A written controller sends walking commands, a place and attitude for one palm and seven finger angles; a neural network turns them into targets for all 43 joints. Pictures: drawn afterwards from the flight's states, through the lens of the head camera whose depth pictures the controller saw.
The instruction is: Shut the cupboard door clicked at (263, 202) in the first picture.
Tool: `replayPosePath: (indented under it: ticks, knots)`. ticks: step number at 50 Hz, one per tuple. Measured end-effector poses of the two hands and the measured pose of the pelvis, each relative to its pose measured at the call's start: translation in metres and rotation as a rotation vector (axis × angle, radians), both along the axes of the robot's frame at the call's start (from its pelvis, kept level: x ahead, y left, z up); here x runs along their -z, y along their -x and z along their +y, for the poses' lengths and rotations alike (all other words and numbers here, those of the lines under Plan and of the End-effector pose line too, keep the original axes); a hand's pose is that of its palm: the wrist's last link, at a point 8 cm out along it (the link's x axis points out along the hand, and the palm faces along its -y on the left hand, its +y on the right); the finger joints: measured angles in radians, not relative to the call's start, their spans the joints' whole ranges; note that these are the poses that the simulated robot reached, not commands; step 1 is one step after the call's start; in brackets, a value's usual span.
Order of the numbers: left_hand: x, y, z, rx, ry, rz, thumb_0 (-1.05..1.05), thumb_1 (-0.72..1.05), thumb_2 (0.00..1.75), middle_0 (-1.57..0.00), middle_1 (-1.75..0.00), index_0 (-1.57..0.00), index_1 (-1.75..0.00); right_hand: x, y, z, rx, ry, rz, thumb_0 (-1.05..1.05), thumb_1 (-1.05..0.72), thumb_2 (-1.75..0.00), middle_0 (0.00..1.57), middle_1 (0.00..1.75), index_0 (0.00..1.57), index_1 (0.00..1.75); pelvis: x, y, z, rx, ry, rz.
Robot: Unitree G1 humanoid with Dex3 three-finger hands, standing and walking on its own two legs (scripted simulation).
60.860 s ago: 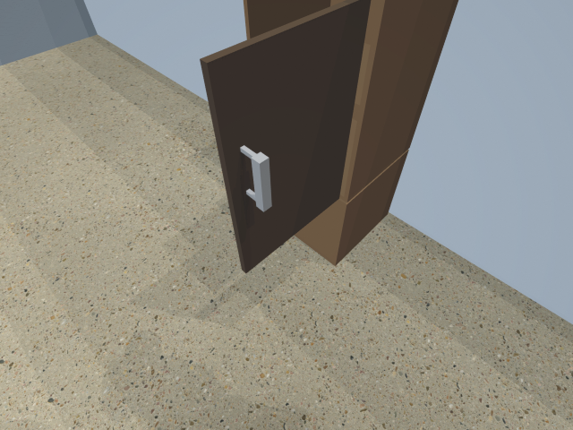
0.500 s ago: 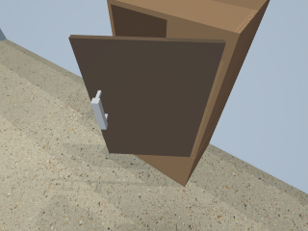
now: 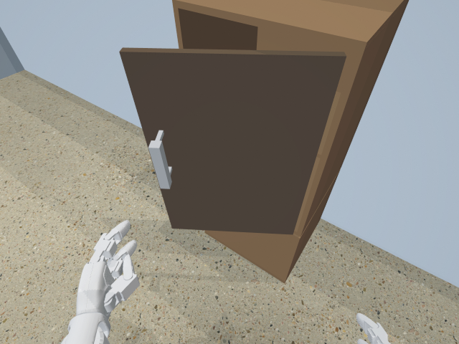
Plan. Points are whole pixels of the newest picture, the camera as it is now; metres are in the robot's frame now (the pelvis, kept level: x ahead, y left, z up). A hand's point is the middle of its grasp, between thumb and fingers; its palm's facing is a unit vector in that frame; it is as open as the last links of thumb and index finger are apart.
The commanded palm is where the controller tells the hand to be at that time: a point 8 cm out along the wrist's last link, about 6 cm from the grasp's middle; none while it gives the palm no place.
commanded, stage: raise the hand and make a fist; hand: left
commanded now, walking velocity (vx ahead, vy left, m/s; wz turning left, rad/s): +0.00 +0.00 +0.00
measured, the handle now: (163, 159) +0.51 +0.17 +0.02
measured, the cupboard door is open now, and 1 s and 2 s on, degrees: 31 31 31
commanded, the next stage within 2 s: bring the fist close to the handle in 1.70 s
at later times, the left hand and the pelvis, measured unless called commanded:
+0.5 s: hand (145, 319) +0.18 +0.15 -0.02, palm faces -0.20 -0.98 -0.03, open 4.7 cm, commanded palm +0.14 +0.23 -0.01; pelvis -0.03 +0.01 -0.09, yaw +1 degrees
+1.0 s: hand (111, 298) +0.20 +0.19 +0.02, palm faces +0.03 -1.00 -0.06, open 3.1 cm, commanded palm +0.18 +0.24 +0.01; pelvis -0.01 +0.00 -0.06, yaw +1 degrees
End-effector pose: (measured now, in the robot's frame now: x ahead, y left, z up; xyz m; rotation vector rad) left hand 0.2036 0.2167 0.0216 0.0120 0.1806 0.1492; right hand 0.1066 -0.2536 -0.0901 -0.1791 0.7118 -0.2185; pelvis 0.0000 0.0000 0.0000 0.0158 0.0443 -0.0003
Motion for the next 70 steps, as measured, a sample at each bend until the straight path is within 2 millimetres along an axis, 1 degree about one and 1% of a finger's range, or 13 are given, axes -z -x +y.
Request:
replayPosePath:
  ticks: [4,10,14,19,23,28,32,36,42,48,54,60,70]
  knots:
    - [0.011,0.008,-0.016,0.162,0.063,-0.221,0.01,0.91,0.90,-0.31,-0.42,-0.30,-0.42,-0.021,-0.048,-0.007,-0.092,0.060,-0.173,0.01,-0.91,-0.90,0.20,0.30,0.20,0.30,0.024,0.010,-0.003,0.014,-0.010,0.068]
    - [0.085,0.077,-0.003,0.177,0.086,-0.029,0.01,0.90,0.90,-0.42,-0.53,-0.41,-0.53,-0.022,-0.099,-0.001,-0.212,0.141,-0.267,0.01,-0.91,-0.90,0.20,0.30,0.20,0.30,0.063,0.019,-0.004,-0.004,0.005,0.143]
    - [0.077,0.100,0.021,0.071,0.020,-0.060,0.02,0.90,0.90,-0.49,-0.61,-0.48,-0.61,0.000,-0.114,0.023,-0.279,0.126,-0.272,0.01,-0.91,-0.90,0.20,0.30,0.19,0.30,0.081,0.023,-0.001,-0.026,0.037,0.166]
    - [0.026,0.072,0.015,0.141,-0.043,-0.341,0.03,0.90,0.90,-0.58,-0.71,-0.57,-0.71,0.039,-0.103,0.060,-0.318,0.030,-0.220,0.01,-0.91,-0.90,0.20,0.30,0.20,0.30,0.094,0.032,0.004,-0.041,0.068,0.181]
    - [0.026,0.039,-0.008,0.310,-0.023,-0.267,0.02,0.90,0.90,-0.65,-0.79,-0.64,-0.79,0.060,-0.070,0.075,-0.240,-0.073,-0.130,0.01,-0.90,-0.90,0.21,0.30,0.20,0.30,0.092,0.035,0.008,-0.025,0.058,0.189]
    - [0.048,0.038,-0.002,0.284,0.028,0.023,0.02,0.90,0.90,-0.74,-0.89,-0.74,-0.89,0.059,-0.026,0.066,-0.109,-0.105,-0.015,0.01,-0.90,-0.90,0.21,0.30,0.20,0.30,0.074,0.028,0.010,-0.002,0.033,0.180]
    - [0.029,0.052,0.028,0.111,-0.025,-0.040,0.02,0.90,0.90,-0.82,-0.97,-0.81,-0.97,0.052,-0.009,0.046,-0.086,-0.040,0.026,0.02,-0.90,-0.90,0.21,0.30,0.20,0.30,0.067,0.022,0.010,-0.004,0.035,0.176]
    - [0.010,0.055,0.034,0.082,-0.067,-0.208,0.02,0.90,0.90,-0.89,-1.05,-0.88,-1.05,0.050,-0.012,0.026,-0.126,0.035,0.029,0.02,-0.90,-0.90,0.21,0.30,0.20,0.30,0.071,0.021,0.010,-0.024,0.046,0.180]
    - [0.031,0.037,0.005,0.280,-0.012,-0.132,0.02,0.90,0.90,-1.00,-1.17,-0.99,-1.17,0.036,-0.035,0.013,-0.107,0.073,-0.051,0.02,-0.90,-0.90,0.20,0.30,0.20,0.30,0.072,0.021,0.009,-0.022,0.044,0.182]
    - [0.011,0.028,0.022,0.190,-0.032,-0.131,0.02,0.90,0.90,-1.11,-1.29,-1.10,-1.29,0.014,-0.058,0.022,-0.098,0.048,-0.122,0.01,-0.90,-0.90,0.20,0.30,0.20,0.30,0.060,0.011,0.004,-0.014,0.042,0.165]
    - [-0.010,0.024,0.032,0.120,-0.058,-0.215,0.02,0.90,0.90,-1.21,-1.40,-1.21,-1.40,0.013,-0.074,0.036,-0.171,0.012,-0.125,0.01,-0.90,-0.90,0.20,0.30,0.20,0.30,0.055,0.003,0.003,-0.032,0.052,0.159]
    - [0.013,0.013,0.014,0.256,-0.021,-0.076,0.02,0.90,0.90,-1.27,-1.47,-1.27,-1.47,0.016,-0.072,0.037,-0.173,0.003,-0.098,0.01,-0.90,-0.90,0.21,0.30,0.20,0.30,0.052,0.001,0.001,-0.027,0.047,0.154]
    - [-0.022,-0.003,0.035,0.156,-0.050,-0.212,0.02,0.90,0.90,-1.30,-1.49,-1.29,-1.50,0.019,-0.054,0.024,-0.137,0.007,-0.036,0.01,-0.90,-0.90,0.21,0.30,0.20,0.30,0.045,-0.004,-0.001,-0.029,0.047,0.141]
